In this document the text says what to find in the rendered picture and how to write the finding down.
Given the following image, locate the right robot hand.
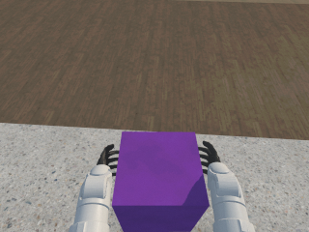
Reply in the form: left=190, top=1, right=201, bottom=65
left=198, top=140, right=221, bottom=174

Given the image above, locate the robot left forearm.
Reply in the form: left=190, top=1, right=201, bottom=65
left=69, top=164, right=112, bottom=232

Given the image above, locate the carton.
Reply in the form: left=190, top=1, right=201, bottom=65
left=111, top=131, right=210, bottom=232

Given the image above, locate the left robot hand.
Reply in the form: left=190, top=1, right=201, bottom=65
left=97, top=144, right=120, bottom=177

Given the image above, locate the robot right forearm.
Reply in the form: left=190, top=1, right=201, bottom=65
left=207, top=161, right=255, bottom=232

